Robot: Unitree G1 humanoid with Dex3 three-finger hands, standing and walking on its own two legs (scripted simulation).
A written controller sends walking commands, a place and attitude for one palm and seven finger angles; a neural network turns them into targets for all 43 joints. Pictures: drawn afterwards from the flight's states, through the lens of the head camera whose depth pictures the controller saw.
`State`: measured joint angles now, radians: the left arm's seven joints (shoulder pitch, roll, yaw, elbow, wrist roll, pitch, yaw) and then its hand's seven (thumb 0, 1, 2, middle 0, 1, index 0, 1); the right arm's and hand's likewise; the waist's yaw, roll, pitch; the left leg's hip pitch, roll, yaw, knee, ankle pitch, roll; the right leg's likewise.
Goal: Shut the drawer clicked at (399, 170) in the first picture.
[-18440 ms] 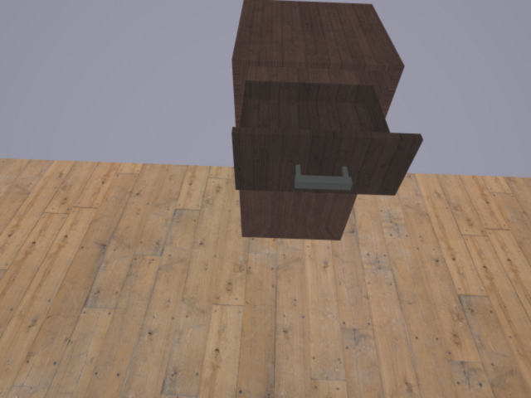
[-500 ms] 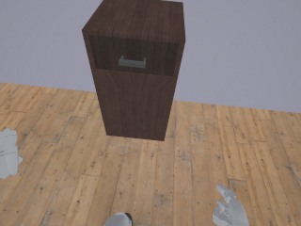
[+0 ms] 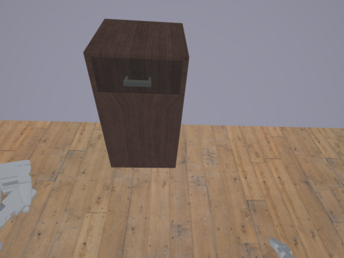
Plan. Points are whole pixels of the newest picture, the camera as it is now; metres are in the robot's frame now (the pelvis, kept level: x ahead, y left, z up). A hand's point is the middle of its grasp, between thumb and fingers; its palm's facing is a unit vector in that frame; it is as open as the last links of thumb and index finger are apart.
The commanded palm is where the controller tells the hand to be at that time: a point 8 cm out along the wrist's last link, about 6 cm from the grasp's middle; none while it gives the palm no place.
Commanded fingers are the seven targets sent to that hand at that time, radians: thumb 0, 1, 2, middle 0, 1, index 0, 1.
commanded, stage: stop stepping back and stand still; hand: left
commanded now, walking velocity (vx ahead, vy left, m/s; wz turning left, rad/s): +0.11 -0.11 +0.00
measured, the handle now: (137, 80) +0.85 +0.20 -0.04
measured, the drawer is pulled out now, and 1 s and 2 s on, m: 0.00 0.00 0.00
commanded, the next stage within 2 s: let the arm hang, fingers relaxed in 0.22 s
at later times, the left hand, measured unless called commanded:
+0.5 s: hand (77, 256) +0.16 +0.23 -0.10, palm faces +0.13 -0.94 -0.31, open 3.0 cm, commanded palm none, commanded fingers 0.00 0.90 0.90 -1.00 -1.17 -1.00 -1.17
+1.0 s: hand out of the picture -0.05 +0.18 -0.16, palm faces +0.05 -0.98 -0.19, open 6.3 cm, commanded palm none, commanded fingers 0.00 0.90 0.90 -0.20 -0.30 -0.20 -0.30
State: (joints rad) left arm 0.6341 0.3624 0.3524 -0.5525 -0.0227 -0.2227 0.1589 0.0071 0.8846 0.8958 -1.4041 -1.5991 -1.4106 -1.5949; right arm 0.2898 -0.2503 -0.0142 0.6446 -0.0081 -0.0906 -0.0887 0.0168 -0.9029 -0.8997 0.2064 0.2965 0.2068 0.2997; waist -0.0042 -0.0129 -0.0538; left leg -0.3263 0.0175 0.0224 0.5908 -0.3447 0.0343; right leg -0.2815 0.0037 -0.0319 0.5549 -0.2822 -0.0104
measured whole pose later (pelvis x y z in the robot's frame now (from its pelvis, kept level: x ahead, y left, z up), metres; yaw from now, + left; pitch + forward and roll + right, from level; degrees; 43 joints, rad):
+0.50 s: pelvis -0.01 +0.01 -0.01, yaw +1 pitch -1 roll +0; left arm 0.27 0.22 0.10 0.49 0.03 0.05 0.03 0.00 0.91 0.90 -1.28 -1.49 -1.29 -1.49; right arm 0.19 -0.24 0.00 0.82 -0.03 -0.01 0.00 0.01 -0.91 -0.90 0.21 0.30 0.21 0.30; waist -0.01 0.02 -0.02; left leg -0.36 -0.03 0.03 0.68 -0.31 0.04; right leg -0.32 -0.03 -0.05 0.70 -0.35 0.00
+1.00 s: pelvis -0.01 +0.01 +0.01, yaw +1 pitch -2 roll +0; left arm 0.32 0.15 -0.01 1.17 0.01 0.01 0.02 0.00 0.91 0.90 -0.38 -0.51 -0.38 -0.50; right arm 0.31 -0.13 0.00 1.12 -0.01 0.02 -0.03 0.01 -0.91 -0.90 0.20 0.30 0.20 0.30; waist 0.01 0.01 0.05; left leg -0.22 -0.02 0.02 0.43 -0.19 0.03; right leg -0.17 0.00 -0.05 0.42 -0.22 -0.01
